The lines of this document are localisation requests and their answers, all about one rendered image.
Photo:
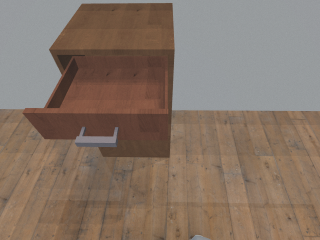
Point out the cabinet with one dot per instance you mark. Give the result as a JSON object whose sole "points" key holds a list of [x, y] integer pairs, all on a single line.
{"points": [[122, 29]]}

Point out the handle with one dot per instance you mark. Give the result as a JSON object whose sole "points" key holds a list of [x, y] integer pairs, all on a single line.
{"points": [[96, 141]]}

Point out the drawer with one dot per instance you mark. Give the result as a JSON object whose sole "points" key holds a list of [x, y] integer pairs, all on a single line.
{"points": [[104, 92]]}

